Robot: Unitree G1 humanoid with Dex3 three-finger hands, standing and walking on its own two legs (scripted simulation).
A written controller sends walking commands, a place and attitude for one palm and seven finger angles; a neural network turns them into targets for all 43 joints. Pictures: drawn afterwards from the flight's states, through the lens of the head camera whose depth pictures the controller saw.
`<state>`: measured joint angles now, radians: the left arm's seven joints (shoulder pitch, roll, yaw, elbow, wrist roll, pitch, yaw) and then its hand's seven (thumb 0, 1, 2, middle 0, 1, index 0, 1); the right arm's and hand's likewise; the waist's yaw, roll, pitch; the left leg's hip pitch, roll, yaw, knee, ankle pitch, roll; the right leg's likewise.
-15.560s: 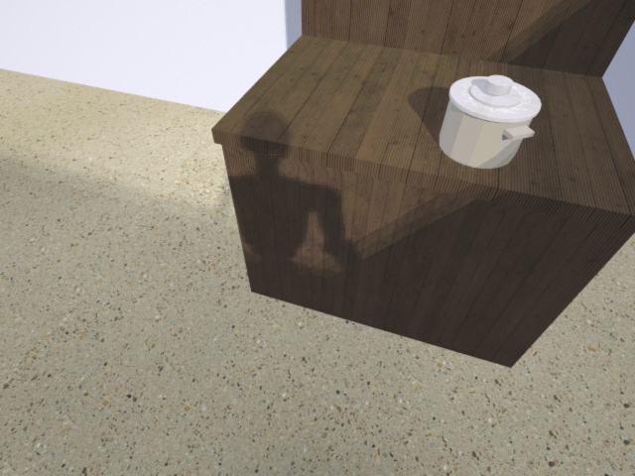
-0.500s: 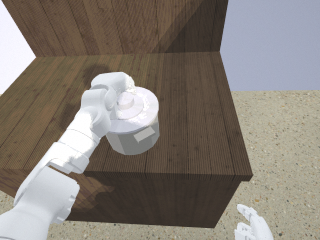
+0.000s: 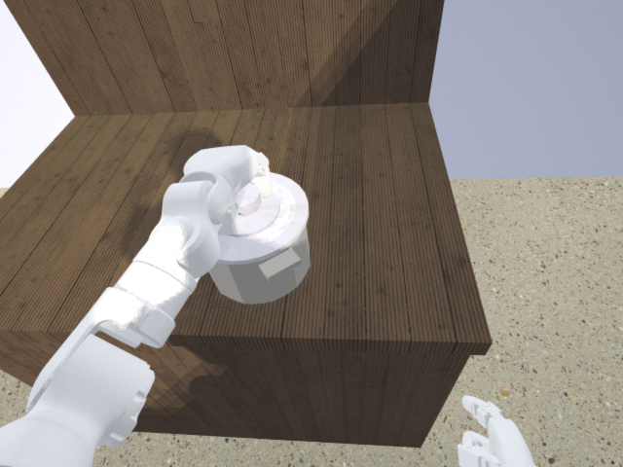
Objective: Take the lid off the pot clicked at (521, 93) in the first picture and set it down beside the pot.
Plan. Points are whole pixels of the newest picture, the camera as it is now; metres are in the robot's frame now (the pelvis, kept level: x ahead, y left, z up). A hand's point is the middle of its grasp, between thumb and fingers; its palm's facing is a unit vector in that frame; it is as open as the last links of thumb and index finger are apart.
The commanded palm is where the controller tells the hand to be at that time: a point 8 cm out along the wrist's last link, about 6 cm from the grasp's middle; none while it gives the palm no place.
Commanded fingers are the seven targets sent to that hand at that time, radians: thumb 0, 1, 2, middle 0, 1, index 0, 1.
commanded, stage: close the fingers and squeeze the knob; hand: left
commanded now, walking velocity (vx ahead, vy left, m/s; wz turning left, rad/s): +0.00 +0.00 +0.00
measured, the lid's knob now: (242, 199) +0.45 +0.12 +0.12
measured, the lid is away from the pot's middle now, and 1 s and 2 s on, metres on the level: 0.00 0.00 0.01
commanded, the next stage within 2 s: lift the lid straight up in 0.78 s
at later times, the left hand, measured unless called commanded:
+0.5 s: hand (231, 208) +0.41 +0.12 +0.13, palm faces -0.26 -0.08 -0.96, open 8.1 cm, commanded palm +0.39 +0.13 +0.19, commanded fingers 0.00 0.38 1.10 -0.75 -0.89 -0.75 -0.88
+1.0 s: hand (230, 206) +0.42 +0.12 +0.14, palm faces -0.27 -0.07 -0.96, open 8.1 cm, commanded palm +0.40 +0.12 +0.20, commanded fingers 0.00 0.50 1.18 -0.84 -0.94 -0.85 -0.93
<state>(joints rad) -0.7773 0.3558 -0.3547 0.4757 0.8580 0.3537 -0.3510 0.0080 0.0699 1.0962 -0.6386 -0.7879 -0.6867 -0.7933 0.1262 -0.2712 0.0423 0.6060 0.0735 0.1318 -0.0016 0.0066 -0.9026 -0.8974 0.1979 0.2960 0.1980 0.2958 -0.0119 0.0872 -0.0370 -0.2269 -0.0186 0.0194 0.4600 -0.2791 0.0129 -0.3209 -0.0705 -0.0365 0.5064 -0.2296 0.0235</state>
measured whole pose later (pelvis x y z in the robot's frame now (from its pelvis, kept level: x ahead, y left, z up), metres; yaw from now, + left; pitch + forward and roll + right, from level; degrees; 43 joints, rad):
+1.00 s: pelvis -0.01 +0.00 +0.00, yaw -1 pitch +2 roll +1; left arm -0.81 0.38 -0.33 0.54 0.86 0.34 -0.36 -0.01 0.12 1.03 -0.64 -0.84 -0.65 -0.83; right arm 0.15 -0.28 0.04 0.61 0.08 0.12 -0.03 0.01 -0.90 -0.90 0.20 0.30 0.20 0.30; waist -0.03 0.08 -0.03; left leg -0.23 -0.01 0.03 0.45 -0.26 0.01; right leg -0.33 -0.06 -0.03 0.50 -0.21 0.02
